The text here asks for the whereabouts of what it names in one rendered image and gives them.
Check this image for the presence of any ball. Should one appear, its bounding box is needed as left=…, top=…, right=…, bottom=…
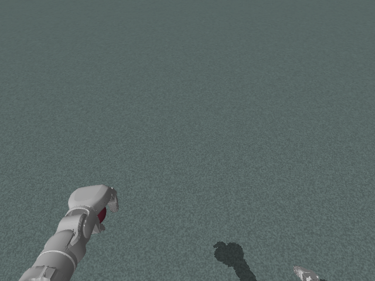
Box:
left=98, top=207, right=107, bottom=224

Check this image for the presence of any left robot arm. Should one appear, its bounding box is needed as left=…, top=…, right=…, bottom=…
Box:
left=18, top=205, right=97, bottom=281

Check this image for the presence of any right robot hand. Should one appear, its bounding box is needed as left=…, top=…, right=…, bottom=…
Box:
left=294, top=266, right=320, bottom=281

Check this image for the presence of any left robot hand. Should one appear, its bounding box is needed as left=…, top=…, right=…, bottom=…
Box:
left=68, top=184, right=118, bottom=234

